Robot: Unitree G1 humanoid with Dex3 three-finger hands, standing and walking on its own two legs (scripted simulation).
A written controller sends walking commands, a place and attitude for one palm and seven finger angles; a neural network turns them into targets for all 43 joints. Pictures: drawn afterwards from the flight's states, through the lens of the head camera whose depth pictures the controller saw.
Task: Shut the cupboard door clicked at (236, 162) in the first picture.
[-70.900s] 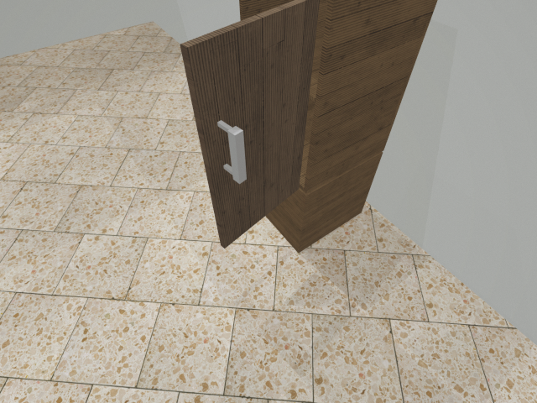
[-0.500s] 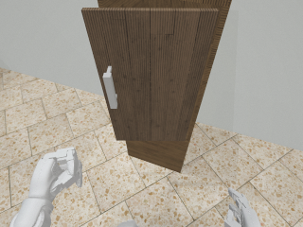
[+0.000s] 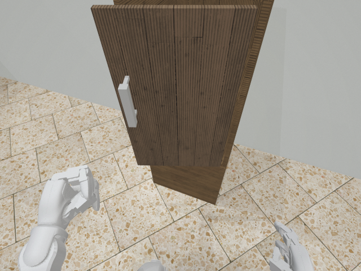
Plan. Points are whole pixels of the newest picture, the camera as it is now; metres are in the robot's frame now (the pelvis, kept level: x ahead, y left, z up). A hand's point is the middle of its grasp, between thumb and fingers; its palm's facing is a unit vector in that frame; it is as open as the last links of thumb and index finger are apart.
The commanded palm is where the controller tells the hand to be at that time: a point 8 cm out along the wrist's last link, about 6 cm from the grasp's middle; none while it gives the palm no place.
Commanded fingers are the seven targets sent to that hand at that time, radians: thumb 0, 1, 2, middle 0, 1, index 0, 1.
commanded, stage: bring the fist close to the handle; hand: left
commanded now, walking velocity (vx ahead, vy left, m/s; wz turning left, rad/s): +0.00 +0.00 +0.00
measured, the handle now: (129, 102) +0.52 +0.18 +0.08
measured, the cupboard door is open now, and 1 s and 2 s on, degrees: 20 20 13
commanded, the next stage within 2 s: push the door shut along its arc in 1.26 s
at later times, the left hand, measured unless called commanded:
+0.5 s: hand (121, 158) +0.33 +0.16 +0.08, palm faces -0.01 -1.00 -0.01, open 3.1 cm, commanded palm +0.32 +0.21 +0.08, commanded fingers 0.00 0.90 0.90 -1.30 -1.50 -1.30 -1.50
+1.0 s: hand (140, 125) +0.43 +0.13 +0.09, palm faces +0.03 -1.00 -0.02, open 3.1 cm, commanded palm +0.39 +0.19 +0.08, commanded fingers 0.00 0.90 0.90 -1.30 -1.50 -1.30 -1.50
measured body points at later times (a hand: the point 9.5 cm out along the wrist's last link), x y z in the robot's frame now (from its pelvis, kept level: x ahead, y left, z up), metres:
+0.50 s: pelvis +0.00 +0.02 +0.00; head +0.04 +0.02 +0.45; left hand +0.33 +0.21 +0.08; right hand +0.15 -0.22 -0.09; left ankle +0.04 +0.13 -0.68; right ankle -0.01 -0.09 -0.68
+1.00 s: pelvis +0.00 +0.01 +0.00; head +0.05 +0.00 +0.45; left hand +0.42 +0.18 +0.09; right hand +0.07 -0.25 -0.12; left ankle +0.04 +0.13 -0.68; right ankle -0.01 -0.09 -0.68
